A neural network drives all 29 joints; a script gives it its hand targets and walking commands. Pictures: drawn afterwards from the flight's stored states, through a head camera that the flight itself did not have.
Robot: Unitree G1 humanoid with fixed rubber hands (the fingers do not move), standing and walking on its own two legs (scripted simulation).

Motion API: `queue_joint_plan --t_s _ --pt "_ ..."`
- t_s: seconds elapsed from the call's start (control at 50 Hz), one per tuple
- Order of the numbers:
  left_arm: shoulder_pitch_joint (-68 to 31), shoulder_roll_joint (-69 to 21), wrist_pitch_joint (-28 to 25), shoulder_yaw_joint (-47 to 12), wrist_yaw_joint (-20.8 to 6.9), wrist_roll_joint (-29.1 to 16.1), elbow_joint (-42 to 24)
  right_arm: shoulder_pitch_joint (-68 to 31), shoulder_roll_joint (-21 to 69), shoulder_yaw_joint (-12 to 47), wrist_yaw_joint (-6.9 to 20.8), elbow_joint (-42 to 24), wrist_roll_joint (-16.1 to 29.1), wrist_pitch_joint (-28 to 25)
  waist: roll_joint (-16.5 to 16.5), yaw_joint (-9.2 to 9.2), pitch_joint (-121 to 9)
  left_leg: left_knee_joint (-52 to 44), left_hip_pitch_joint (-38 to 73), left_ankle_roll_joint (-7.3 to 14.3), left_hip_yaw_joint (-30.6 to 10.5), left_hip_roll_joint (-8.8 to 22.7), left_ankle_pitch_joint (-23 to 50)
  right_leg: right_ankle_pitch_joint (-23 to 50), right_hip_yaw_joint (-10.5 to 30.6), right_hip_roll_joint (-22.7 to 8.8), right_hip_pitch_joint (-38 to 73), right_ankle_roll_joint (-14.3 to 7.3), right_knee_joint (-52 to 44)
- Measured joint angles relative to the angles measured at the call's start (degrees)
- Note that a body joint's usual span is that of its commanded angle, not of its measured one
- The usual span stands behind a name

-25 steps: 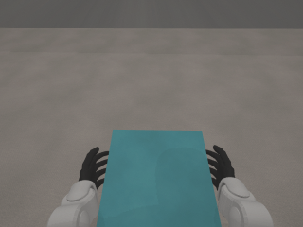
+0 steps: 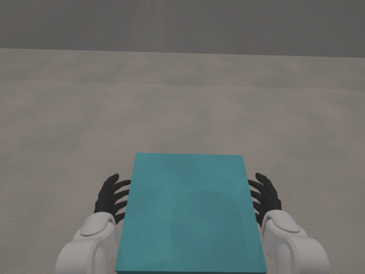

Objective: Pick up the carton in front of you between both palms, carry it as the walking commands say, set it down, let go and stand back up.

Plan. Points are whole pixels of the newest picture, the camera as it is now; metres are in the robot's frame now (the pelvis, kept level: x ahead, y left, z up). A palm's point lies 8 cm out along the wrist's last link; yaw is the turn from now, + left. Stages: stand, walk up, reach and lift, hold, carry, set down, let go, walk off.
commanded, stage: carry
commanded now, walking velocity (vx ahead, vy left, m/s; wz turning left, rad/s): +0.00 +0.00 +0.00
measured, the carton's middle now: (186, 227) +0.24 +0.00 +0.03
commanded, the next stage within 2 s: hold in 1.68 s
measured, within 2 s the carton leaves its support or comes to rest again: neither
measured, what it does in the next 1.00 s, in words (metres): stands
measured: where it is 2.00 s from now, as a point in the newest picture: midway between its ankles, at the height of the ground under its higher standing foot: outside the picture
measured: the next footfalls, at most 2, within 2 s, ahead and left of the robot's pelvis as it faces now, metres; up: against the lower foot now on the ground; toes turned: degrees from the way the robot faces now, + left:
none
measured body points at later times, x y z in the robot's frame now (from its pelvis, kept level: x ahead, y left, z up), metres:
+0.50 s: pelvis +0.01 -0.01 +0.00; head -0.02 -0.01 +0.44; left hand +0.24 +0.14 +0.08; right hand +0.24 -0.17 +0.08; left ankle +0.01 +0.09 -0.74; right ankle -0.07 -0.12 -0.74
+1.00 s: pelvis -0.03 -0.02 +0.00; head -0.05 -0.02 +0.45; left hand +0.24 +0.13 +0.04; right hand +0.25 -0.17 +0.04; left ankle +0.01 +0.09 -0.74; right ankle -0.07 -0.12 -0.74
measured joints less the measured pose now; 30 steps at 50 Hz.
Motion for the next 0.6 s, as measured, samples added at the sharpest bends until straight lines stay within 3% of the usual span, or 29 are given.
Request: queue_joint_plan --t_s 0.44,0.6 --pt "0.62 -0.07 -0.31 0.08 0.08 -0.42 1.35 0.79 0.11 0.05 -0.24 0.71 -0.22 0.11 0.22 0.30 0.57 4.83 -0.75 -1.38 -0.89 1.82 -3.24 -2.80 -0.51 1.24 0.24 -1.29 2.98" --pt "-0.68 0.10 -0.82 0.23 -0.70 1.22 5.70 -1.03 -0.13 -0.46 0.61 5.44 -1.63 -0.24 0.32 0.20 0.67 3.34 -0.41 -1.26 -0.94 1.86 -1.48 -1.40 -0.63 1.49 0.30 -1.59 2.12"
